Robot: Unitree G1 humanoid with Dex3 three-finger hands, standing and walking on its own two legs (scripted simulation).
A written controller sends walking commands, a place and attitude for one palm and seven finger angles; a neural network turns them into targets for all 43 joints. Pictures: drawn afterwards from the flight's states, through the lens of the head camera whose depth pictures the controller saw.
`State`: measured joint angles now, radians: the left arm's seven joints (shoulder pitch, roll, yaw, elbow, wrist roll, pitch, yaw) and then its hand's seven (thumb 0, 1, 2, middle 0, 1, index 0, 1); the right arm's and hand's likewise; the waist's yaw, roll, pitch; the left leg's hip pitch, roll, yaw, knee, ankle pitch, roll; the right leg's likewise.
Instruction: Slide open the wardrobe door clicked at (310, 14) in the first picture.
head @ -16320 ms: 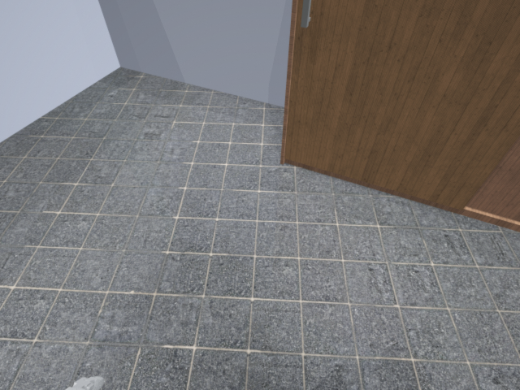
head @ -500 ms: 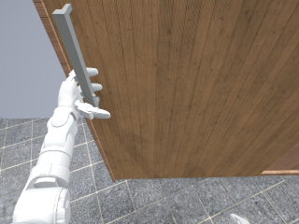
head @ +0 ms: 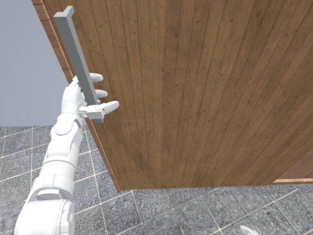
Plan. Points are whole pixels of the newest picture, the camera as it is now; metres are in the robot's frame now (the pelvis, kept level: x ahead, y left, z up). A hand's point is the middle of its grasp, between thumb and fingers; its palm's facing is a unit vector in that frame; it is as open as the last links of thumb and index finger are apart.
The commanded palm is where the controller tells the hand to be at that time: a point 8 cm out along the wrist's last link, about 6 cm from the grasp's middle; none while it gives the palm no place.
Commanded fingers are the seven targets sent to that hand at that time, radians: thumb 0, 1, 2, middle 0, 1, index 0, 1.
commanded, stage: grip the handle and tug to test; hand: left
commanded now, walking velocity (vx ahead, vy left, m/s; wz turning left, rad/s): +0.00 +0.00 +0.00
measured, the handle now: (87, 74) +0.46 +0.19 +0.18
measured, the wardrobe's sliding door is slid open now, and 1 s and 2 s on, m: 0.00 0.00 0.01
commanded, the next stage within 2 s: tug the door sideways, standing still in 1.02 s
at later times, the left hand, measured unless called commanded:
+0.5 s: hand (96, 102) +0.41 +0.17 +0.14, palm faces +0.06 -1.00 +0.00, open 5.7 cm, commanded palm +0.38 +0.21 +0.14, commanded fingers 0.00 0.90 0.90 -0.45 -1.40 -0.45 -1.40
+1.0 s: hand (97, 102) +0.41 +0.16 +0.14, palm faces +0.07 -1.00 -0.01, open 5.9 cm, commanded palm +0.34 +0.21 +0.14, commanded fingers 0.00 0.90 0.90 -0.45 -1.40 -0.45 -1.40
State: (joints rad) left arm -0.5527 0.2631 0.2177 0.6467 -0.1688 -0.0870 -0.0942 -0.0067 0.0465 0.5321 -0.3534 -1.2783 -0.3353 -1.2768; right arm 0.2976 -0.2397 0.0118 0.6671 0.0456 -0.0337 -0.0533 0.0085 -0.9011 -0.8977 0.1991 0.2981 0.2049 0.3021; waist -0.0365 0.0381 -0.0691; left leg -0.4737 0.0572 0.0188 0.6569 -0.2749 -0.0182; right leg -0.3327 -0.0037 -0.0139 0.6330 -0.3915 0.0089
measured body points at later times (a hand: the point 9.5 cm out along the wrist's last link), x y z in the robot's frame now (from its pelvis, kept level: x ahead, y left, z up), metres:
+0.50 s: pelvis +0.01 +0.00 +0.00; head +0.02 -0.01 +0.45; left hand +0.40 +0.22 +0.14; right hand +0.13 -0.25 -0.11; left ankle +0.03 +0.13 -0.72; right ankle -0.04 -0.13 -0.72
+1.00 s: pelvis +0.03 +0.00 +0.01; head +0.04 -0.02 +0.46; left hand +0.40 +0.22 +0.14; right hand +0.14 -0.26 -0.10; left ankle +0.03 +0.13 -0.72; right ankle -0.04 -0.13 -0.72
